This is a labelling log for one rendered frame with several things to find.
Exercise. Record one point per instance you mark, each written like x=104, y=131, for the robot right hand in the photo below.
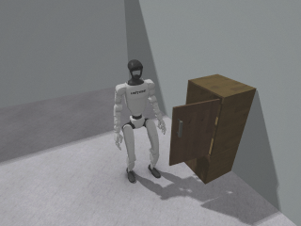
x=118, y=139

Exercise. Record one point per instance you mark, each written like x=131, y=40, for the robot right upper arm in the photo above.
x=119, y=91

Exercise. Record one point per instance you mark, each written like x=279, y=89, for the left robot forearm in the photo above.
x=156, y=110

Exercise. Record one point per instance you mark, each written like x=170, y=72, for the right robot forearm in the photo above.
x=117, y=120

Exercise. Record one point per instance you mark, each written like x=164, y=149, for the handle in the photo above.
x=179, y=133

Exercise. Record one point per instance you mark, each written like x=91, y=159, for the robot left hand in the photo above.
x=162, y=127

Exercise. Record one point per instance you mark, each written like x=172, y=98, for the robot left thigh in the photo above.
x=153, y=136

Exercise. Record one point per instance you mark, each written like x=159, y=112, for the cupboard door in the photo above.
x=198, y=121

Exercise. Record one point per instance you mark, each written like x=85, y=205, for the robot left upper arm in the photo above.
x=151, y=91

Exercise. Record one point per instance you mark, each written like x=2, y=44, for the left robot foot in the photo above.
x=154, y=171

